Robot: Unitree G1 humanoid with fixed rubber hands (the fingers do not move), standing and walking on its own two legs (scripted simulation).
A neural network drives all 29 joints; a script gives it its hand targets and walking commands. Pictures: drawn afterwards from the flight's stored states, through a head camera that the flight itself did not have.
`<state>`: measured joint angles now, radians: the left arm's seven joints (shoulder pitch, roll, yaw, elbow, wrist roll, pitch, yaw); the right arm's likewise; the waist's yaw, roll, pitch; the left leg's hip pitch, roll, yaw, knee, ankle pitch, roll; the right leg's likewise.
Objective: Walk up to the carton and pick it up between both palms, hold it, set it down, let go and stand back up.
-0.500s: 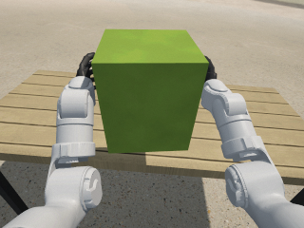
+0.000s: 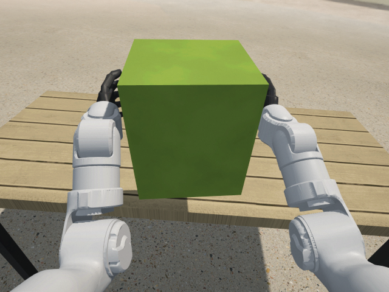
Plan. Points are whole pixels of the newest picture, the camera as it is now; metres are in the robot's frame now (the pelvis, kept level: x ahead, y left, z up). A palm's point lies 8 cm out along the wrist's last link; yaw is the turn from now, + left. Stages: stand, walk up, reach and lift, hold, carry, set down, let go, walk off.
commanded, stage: hold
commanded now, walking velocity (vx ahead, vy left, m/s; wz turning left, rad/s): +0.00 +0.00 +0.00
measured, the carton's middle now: (189, 119) +0.37 +0.00 +0.22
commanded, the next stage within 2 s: none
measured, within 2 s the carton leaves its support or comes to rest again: neither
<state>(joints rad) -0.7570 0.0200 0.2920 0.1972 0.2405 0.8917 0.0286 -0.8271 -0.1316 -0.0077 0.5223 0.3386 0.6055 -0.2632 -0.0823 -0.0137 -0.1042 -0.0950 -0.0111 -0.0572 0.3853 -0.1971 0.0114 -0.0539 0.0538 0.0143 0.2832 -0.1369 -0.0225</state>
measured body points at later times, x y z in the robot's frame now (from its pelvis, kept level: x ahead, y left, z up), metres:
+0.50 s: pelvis +0.00 +0.00 +0.00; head -0.08 +0.02 +0.44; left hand +0.38 +0.15 +0.25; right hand +0.38 -0.15 +0.25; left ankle +0.01 +0.11 -0.75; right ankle +0.02 -0.11 -0.75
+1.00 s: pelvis +0.00 +0.00 +0.00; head -0.08 +0.02 +0.44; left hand +0.38 +0.16 +0.25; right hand +0.38 -0.15 +0.25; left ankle +0.01 +0.11 -0.75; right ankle +0.02 -0.11 -0.75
